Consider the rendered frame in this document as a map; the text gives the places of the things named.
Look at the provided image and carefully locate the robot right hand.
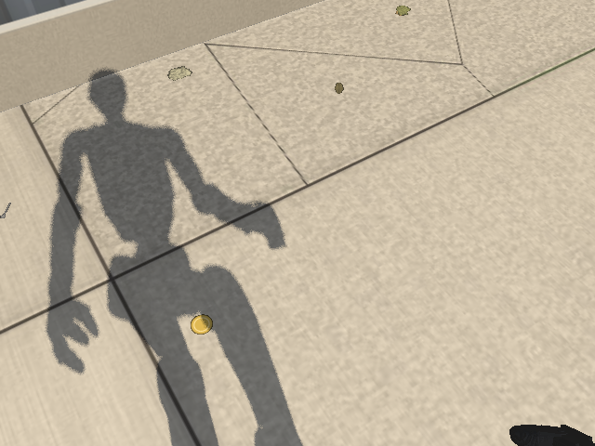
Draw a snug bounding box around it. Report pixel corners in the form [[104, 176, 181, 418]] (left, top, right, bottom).
[[509, 425, 595, 446]]

